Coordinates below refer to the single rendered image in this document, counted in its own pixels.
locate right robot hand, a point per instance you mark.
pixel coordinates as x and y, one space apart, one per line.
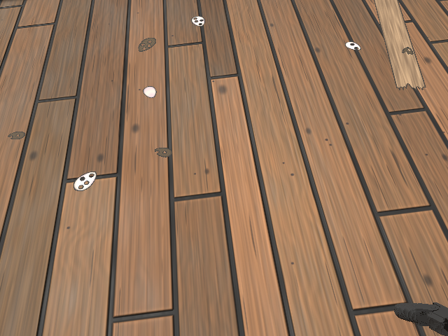
433 315

